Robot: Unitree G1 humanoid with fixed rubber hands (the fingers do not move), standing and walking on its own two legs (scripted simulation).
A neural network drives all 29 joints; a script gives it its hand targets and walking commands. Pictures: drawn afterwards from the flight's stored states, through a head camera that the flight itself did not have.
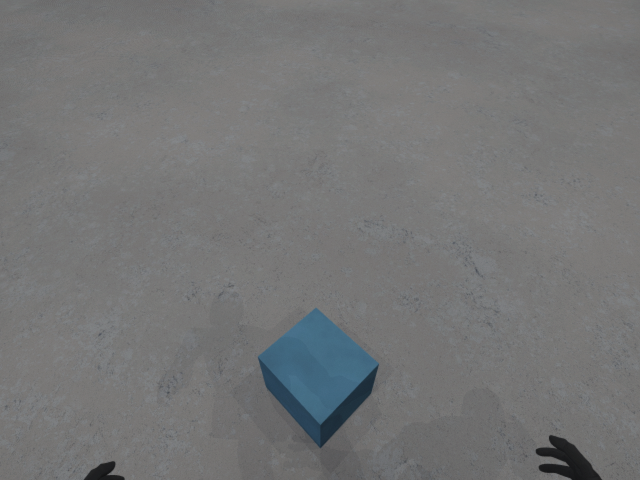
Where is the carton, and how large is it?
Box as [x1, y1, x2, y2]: [258, 308, 378, 447]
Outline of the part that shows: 315,308 258,356 258,359 266,387 320,447 370,393 378,363 320,311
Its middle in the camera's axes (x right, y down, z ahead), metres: +0.00 +0.40 +1.13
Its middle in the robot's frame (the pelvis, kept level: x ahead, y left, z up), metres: +0.51 +0.05 -0.64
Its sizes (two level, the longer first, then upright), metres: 0.244 0.221 0.221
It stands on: the floor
